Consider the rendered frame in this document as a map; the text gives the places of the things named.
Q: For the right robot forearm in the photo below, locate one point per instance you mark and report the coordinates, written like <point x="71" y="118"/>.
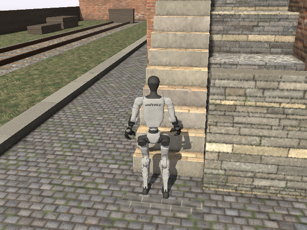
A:
<point x="176" y="124"/>

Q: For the robot right thigh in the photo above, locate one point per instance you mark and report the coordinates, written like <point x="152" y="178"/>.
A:
<point x="164" y="144"/>

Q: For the robot left hand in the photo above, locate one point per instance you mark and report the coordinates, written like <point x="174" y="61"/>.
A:
<point x="130" y="133"/>

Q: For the robot right foot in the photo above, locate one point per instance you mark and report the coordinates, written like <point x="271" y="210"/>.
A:
<point x="165" y="194"/>

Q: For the left robot forearm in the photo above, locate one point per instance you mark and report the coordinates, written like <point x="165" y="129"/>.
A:
<point x="130" y="125"/>

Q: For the robot right hand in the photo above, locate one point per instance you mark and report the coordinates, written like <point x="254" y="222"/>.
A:
<point x="178" y="131"/>

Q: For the robot right upper arm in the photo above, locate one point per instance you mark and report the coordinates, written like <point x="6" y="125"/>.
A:
<point x="168" y="101"/>

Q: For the robot left upper arm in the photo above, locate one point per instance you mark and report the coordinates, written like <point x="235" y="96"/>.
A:
<point x="138" y="101"/>

